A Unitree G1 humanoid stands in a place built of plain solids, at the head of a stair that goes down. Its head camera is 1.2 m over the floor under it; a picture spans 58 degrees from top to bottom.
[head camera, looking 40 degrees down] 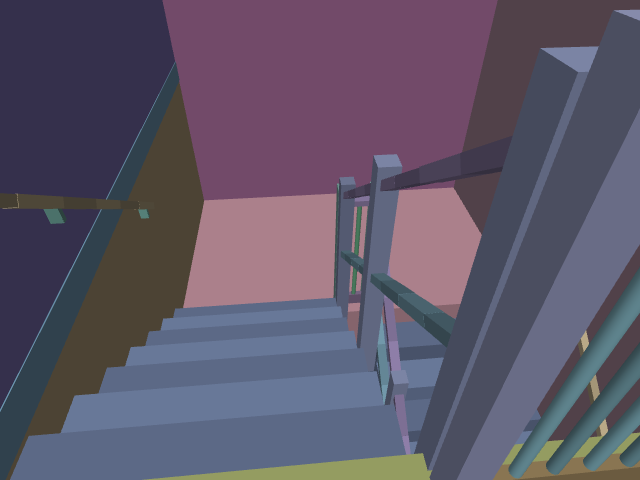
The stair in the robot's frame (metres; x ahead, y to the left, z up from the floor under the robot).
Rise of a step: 0.18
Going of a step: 0.24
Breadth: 1.20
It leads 5 degrees to the left of straight ahead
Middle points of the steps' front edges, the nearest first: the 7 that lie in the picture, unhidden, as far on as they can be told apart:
0.72 0.34 -0.18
0.96 0.36 -0.35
1.20 0.39 -0.53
1.45 0.41 -0.71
1.69 0.43 -0.89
1.94 0.45 -1.07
2.18 0.48 -1.24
